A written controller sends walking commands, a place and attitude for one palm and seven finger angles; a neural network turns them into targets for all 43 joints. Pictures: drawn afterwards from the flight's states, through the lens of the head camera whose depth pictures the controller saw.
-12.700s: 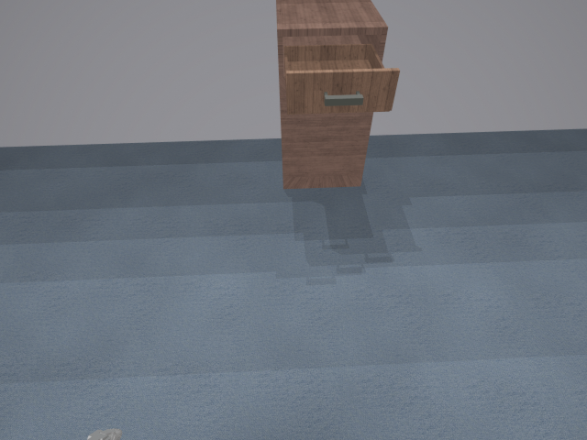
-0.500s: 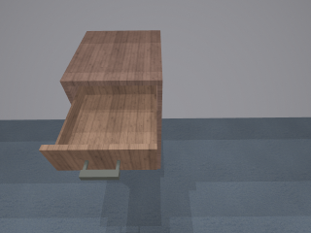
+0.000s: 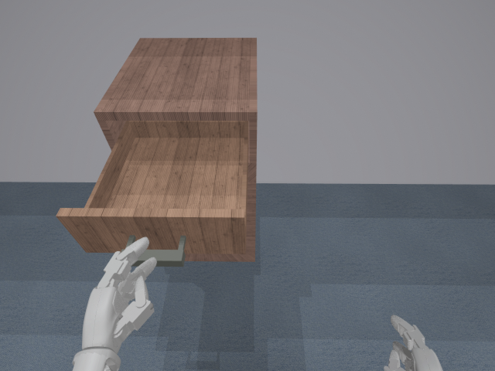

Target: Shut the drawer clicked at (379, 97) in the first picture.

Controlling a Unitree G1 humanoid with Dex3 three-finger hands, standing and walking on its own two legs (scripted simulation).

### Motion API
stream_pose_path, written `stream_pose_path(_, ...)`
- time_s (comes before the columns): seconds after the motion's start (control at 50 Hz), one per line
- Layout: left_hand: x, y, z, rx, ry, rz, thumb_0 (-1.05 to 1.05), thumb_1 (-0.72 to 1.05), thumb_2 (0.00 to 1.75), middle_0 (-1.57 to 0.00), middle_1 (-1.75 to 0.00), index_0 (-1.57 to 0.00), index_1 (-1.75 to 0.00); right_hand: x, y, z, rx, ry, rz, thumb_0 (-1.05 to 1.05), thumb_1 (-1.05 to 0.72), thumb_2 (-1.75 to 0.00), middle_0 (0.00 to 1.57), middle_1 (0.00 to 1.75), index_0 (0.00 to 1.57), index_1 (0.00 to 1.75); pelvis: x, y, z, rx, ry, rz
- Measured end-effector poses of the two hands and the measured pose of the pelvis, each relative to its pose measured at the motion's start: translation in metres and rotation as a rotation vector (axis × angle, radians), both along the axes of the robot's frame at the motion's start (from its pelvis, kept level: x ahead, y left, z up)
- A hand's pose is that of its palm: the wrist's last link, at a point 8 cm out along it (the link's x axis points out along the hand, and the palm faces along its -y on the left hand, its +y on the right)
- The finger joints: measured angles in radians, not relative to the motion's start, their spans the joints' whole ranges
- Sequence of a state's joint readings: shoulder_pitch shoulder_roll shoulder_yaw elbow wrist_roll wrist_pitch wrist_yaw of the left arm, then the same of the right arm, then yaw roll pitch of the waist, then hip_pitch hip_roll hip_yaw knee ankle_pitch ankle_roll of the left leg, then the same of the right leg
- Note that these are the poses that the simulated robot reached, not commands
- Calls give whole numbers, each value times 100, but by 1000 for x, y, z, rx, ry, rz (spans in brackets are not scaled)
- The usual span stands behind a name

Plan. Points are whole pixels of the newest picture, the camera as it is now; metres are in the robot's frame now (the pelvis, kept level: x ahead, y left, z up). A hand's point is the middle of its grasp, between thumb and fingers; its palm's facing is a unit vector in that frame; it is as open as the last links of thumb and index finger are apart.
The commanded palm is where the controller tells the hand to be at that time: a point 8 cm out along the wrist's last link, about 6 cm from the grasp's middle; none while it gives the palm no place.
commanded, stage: raise the hand and make a fist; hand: left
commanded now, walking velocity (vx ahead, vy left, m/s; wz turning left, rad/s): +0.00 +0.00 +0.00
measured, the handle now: (155, 248) +0.36 +0.20 -0.06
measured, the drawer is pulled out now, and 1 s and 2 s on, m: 0.30 0.30 0.30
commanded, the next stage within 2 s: bring the fist close to the handle in 1.64 s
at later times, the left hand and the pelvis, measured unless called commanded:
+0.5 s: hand (153, 333) +0.19 +0.15 +0.00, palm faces -0.05 -1.00 -0.02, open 4.2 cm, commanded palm +0.15 +0.22 +0.01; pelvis -0.03 -0.01 -0.05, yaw +1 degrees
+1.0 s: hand (137, 336) +0.18 +0.16 +0.03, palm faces +0.02 -1.00 -0.01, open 3.1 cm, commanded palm +0.14 +0.22 +0.04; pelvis +0.00 +0.01 -0.04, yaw +1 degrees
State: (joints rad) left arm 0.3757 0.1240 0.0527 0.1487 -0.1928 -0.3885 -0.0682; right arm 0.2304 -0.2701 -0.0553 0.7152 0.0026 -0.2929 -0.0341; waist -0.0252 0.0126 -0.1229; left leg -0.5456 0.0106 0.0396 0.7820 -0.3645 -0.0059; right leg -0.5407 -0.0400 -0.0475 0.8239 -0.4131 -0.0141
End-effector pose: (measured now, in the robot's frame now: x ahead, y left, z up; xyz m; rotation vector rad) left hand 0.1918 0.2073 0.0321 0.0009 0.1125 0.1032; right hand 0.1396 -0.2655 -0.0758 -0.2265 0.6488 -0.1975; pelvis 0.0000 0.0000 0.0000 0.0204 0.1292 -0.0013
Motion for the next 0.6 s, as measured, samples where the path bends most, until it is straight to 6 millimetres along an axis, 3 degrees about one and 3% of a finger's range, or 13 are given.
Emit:
stream_pose_path(0.04, -2, -13, -3, -20, -126, -89, 2, 93, 90, -33, -45, -33, -45, 23, -4, 8, -17, -97, 35, 1, -91, -90, 20, 30, 20, 30, -7, -4, -14, 2, 33, -6)
stream_pose_path(0.1, -20, -20, -26, -28, -141, -151, 1, 91, 90, -39, -51, -39, -51, 53, -4, 14, -35, -199, 85, 1, -90, -90, 20, 30, 20, 30, -14, -8, -35, 4, 61, -6)
stream_pose_path(0.18, -50, -10, -55, -28, -23, -81, 1, 90, 90, -47, -59, -47, -60, 77, 9, 12, -30, -261, 139, 1, -90, -90, 19, 30, 20, 30, -20, -13, -53, -5, 76, 10)
stream_pose_path(0.24, -65, 4, -52, 13, -21, -10, 2, 90, 90, -53, -66, -53, -66, 81, 25, 1, -7, -253, 177, 1, -90, -90, 19, 30, 20, 30, -22, -16, -59, -23, 82, 25)
stream_pose_path(0.3, -64, 11, -37, 51, -95, -10, 2, 90, 90, -59, -72, -59, -72, 72, 41, -18, 27, -204, 208, 1, -90, -90, 20, 30, 20, 30, -25, -17, -63, -42, 89, 39)
stream_pose_path(0.42, -32, 0, -29, 34, -92, -149, 2, 90, 90, -71, -85, -71, -85, 28, 56, -55, 99, -46, 172, 1, -90, -90, 20, 30, 20, 30, -29, -13, -61, -53, 99, 39)
stream_pose_path(0.52, -20, 0, -29, 10, 2, -140, 2, 90, 90, -81, -96, -81, -96, -10, 47, -61, 109, 57, 64, 1, -90, -90, 20, 30, 20, 30, -24, -7, -51, -40, 98, 20)
stream_pose_path(0.6, -22, 8, -22, 23, -10, -91, 2, 90, 90, -89, -105, -88, -105, -24, 33, -56, 72, 92, 14, 1, -90, -90, 20, 30, 20, 30, -19, -3, -45, -36, 100, 12)
